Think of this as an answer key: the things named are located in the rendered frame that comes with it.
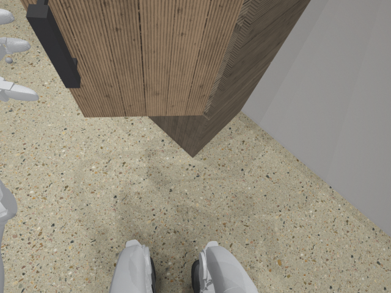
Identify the robot right thigh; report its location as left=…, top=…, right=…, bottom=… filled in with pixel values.
left=199, top=246, right=258, bottom=293

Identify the cupboard door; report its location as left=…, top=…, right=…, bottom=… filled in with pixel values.
left=20, top=0, right=244, bottom=118

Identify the handle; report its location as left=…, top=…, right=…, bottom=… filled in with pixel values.
left=26, top=0, right=81, bottom=89

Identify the right robot shin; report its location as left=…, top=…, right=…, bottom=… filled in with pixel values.
left=199, top=241, right=218, bottom=293

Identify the robot left hand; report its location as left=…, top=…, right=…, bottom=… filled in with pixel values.
left=0, top=9, right=39, bottom=102

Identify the left robot upper arm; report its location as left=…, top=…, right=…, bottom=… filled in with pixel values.
left=0, top=180, right=18, bottom=293

